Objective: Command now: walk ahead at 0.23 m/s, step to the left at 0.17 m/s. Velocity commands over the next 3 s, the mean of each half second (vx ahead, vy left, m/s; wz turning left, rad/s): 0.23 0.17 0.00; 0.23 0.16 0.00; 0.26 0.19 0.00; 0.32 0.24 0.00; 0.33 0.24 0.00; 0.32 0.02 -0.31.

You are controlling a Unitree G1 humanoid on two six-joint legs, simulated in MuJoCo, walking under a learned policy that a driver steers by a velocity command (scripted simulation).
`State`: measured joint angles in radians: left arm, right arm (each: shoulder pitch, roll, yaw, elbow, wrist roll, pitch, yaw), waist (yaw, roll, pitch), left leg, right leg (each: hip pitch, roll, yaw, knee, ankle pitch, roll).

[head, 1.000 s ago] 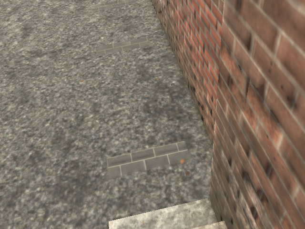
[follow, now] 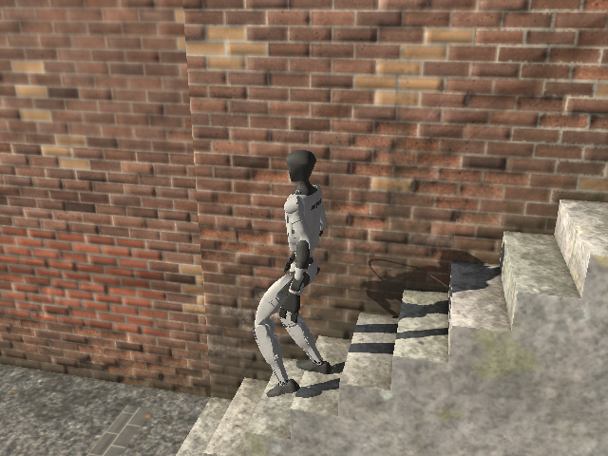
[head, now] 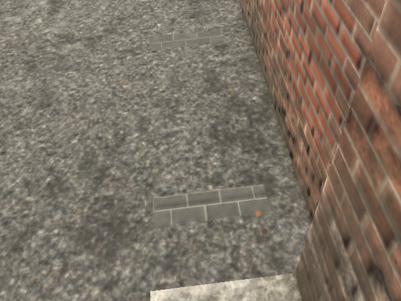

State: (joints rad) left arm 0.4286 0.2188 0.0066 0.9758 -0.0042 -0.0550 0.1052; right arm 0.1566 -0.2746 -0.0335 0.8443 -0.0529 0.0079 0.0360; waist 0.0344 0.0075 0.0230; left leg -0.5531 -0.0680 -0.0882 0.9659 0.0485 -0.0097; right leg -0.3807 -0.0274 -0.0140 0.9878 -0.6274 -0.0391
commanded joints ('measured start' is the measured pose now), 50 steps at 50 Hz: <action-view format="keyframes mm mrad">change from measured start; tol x64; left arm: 1 16 136 45 -34 1 1 22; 50 -119 184 87 -43 0 73 -46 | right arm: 1 25 -2 4 -38 -8 -11 38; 50 306 -33 14 53 -9 -20 -17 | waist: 1 -27 -43 47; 50 -61 51 124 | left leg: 1 27 -28 76 -198 327 -8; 10 976 440 -148 -328 955 282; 14 333 399 -279 -588 -376 370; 36 182 -50 102 425 -157 -33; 50 448 294 -312 -693 -346 234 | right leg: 1 -111 -61 179 -84 115 -95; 11 -788 65 66 1290 -148 -57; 27 301 -408 557 -473 1099 -96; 29 252 -422 764 -643 471 -230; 50 -415 -10 177 144 284 -5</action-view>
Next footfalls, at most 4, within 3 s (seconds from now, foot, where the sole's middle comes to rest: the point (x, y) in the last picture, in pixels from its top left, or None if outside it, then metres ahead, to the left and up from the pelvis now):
0.14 left None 0.13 0.10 -0.92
0.48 right None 0.17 -0.09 -0.92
0.90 left None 0.13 0.14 -0.92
1.48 right None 0.40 -0.05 -1.11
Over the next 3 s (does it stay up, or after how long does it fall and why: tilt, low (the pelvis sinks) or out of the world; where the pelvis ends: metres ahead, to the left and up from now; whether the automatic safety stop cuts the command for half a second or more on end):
stays up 0.80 0.23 -0.70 its command is cut before an obstacle from the start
